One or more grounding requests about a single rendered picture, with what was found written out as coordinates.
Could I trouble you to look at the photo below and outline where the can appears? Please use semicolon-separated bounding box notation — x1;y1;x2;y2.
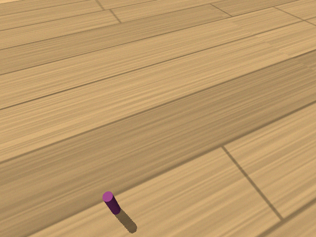
102;191;120;215

